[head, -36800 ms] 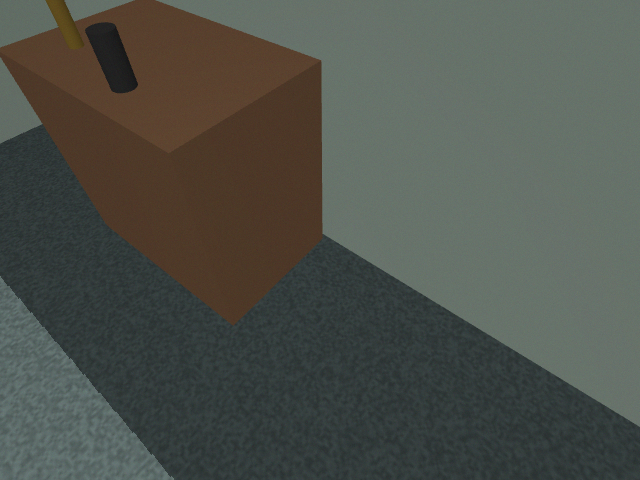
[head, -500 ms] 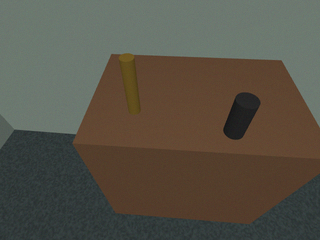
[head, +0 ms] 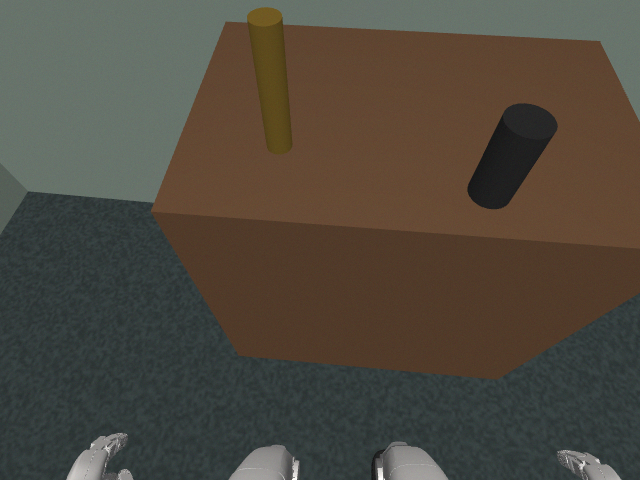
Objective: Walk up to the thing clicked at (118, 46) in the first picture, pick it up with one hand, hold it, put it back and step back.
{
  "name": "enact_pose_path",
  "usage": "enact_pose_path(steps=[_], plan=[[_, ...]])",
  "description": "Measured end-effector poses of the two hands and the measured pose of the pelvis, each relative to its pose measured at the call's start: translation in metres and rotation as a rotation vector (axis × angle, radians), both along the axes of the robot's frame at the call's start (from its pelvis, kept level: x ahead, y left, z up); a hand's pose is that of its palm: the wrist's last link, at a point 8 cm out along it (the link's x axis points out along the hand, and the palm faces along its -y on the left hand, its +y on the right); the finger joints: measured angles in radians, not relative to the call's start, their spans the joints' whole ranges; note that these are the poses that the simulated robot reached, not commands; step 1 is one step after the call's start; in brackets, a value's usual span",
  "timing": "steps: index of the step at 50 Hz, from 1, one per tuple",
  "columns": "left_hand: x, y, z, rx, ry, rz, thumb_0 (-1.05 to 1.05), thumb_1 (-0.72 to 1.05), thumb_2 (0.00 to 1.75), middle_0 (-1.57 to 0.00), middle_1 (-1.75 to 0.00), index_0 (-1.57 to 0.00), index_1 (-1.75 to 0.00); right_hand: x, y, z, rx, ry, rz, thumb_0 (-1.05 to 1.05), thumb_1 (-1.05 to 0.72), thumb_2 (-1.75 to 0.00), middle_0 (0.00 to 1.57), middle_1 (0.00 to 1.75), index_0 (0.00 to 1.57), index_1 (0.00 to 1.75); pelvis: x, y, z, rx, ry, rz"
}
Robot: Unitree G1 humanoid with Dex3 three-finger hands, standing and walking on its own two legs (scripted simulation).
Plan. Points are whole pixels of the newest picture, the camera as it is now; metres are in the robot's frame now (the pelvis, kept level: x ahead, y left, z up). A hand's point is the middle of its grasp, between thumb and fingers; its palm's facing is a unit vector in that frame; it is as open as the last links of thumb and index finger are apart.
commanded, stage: step back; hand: right
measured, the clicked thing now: (507, 160) +0.50 -0.25 +0.06
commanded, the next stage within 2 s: none
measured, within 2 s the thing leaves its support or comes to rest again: neither
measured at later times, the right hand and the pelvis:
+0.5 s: hand out of the picture -0.01 -0.23 -0.15, palm faces +0.08 +0.92 -0.39, open 7.4 cm; pelvis -0.08 +0.05 -0.01, yaw -6 degrees
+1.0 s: hand out of the picture -0.14 -0.21 -0.13, palm faces -0.01 +0.90 -0.44, open 7.4 cm; pelvis -0.21 +0.06 +0.01, yaw -3 degrees
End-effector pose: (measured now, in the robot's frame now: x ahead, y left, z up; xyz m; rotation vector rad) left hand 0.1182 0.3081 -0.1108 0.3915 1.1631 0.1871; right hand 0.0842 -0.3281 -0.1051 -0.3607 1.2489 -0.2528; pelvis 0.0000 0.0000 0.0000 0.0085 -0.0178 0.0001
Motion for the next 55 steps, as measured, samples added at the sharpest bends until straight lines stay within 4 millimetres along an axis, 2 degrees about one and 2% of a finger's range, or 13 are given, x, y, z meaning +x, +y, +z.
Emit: enact_pose_path(steps=[6, 9, 12, 18, 23, 27, 32, 37, 42, 45, 48, 51, 55], plan=[[0.006, 0.027, -0.021, -0.036, -0.075, -0.013, 0.00, 0.90, 0.89, -0.20, -0.30, -0.20, -0.30, -0.053, 0.029, 0.000, -0.055, 0.062, 0.010, 0.00, -0.91, -0.90, 0.20, 0.30, 0.20, 0.30, -0.027, 0.029, -0.013, 0.007, -0.001, 0.003], [-0.005, 0.031, -0.020, -0.043, -0.049, -0.015, 0.00, 0.90, 0.89, -0.20, -0.30, -0.20, -0.30, -0.080, 0.047, 0.009, -0.043, 0.095, -0.008, 0.00, -0.91, -0.90, 0.20, 0.30, 0.21, 0.30, -0.036, 0.036, -0.004, -0.026, -0.001, 0.002], [-0.019, 0.034, -0.015, -0.060, -0.019, -0.012, 0.00, 0.90, 0.89, -0.20, -0.30, -0.20, -0.30, -0.098, 0.058, 0.018, -0.044, 0.115, -0.024, 0.01, -0.90, -0.90, 0.20, 0.30, 0.21, 0.30, -0.042, 0.042, 0.006, -0.038, 0.018, -0.007], [-0.055, 0.040, -0.012, -0.045, 0.038, -0.040, 0.00, 0.90, 0.89, -0.20, -0.30, -0.20, -0.30, -0.105, 0.065, 0.015, -0.043, 0.049, -0.049, 0.01, -0.90, -0.90, 0.20, 0.30, 0.21, 0.30, -0.060, 0.050, 0.007, -0.027, 0.013, -0.053], [-0.075, 0.041, -0.009, -0.010, 0.055, -0.066, 0.00, 0.90, 0.89, -0.20, -0.30, -0.20, -0.30, -0.106, 0.063, 0.000, -0.011, -0.038, -0.059, 0.01, -0.90, -0.90, 0.20, 0.30, 0.21, 0.30, -0.077, 0.049, -0.002, -0.003, -0.005, -0.093], [-0.089, 0.033, 0.001, 0.008, 0.032, -0.077, 0.00, 0.90, 0.89, -0.20, -0.30, -0.20, -0.30, -0.109, 0.059, -0.013, 0.027, -0.083, -0.070, 0.01, -0.90, -0.90, 0.20, 0.30, 0.21, 0.30, -0.091, 0.044, -0.005, -0.038, -0.030, -0.093], [-0.103, 0.028, 0.017, 0.004, -0.032, -0.072, 0.00, 0.90, 0.89, -0.20, -0.30, -0.20, -0.30, -0.116, 0.063, -0.006, 0.054, -0.098, -0.051, 0.01, -0.90, -0.90, 0.20, 0.30, 0.21, 0.30, -0.110, 0.039, 0.004, 0.017, -0.022, -0.103], [-0.114, 0.029, 0.024, 0.002, -0.083, -0.075, 0.00, 0.90, 0.89, -0.20, -0.30, -0.20, -0.30, -0.136, 0.061, 0.002, 0.024, -0.095, -0.006, 0.01, -0.90, -0.90, 0.20, 0.30, 0.21, 0.30, -0.136, 0.045, 0.008, 0.024, 0.005, -0.088], [-0.131, 0.040, 0.012, -0.023, -0.132, -0.079, 0.00, 0.90, 0.89, -0.20, -0.30, -0.20, -0.30, -0.168, 0.063, 0.000, -0.032, -0.077, 0.029, 0.01, -0.90, -0.90, 0.20, 0.30, 0.21, 0.30, -0.166, 0.058, -0.004, -0.003, -0.003, -0.043], [-0.151, 0.048, 0.000, -0.044, -0.123, -0.065, 0.00, 0.90, 0.89, -0.20, -0.30, -0.20, -0.30, -0.194, 0.073, 0.003, -0.044, -0.063, 0.026, 0.01, -0.91, -0.90, 0.20, 0.30, 0.21, 0.30, -0.186, 0.063, -0.006, 0.039, -0.034, -0.064], [-0.177, 0.050, -0.001, -0.053, -0.070, -0.049, 0.00, 0.90, 0.89, -0.20, -0.30, -0.20, -0.30, -0.219, 0.078, 0.014, -0.039, -0.057, 0.021, 0.01, -0.90, -0.90, 0.20, 0.30, 0.21, 0.30, -0.200, 0.064, 0.001, -0.010, -0.029, -0.048], [-0.205, 0.053, 0.001, -0.060, -0.043, -0.029, 0.00, 0.90, 0.89, -0.20, -0.30, -0.20, -0.30, -0.238, 0.076, 0.024, -0.049, -0.047, 0.015, 0.01, -0.90, -0.90, 0.20, 0.30, 0.21, 0.30, -0.214, 0.060, 0.008, -0.027, -0.012, -0.068], [-0.244, 0.057, -0.001, -0.038, 0.007, -0.019, 0.00, 0.90, 0.89, -0.20, -0.30, -0.20, -0.30, -0.252, 0.064, 0.030, -0.065, -0.086, 0.011, 0.01, -0.90, -0.90, 0.20, 0.30, 0.21, 0.30, -0.237, 0.052, 0.008, -0.027, -0.002, -0.094]])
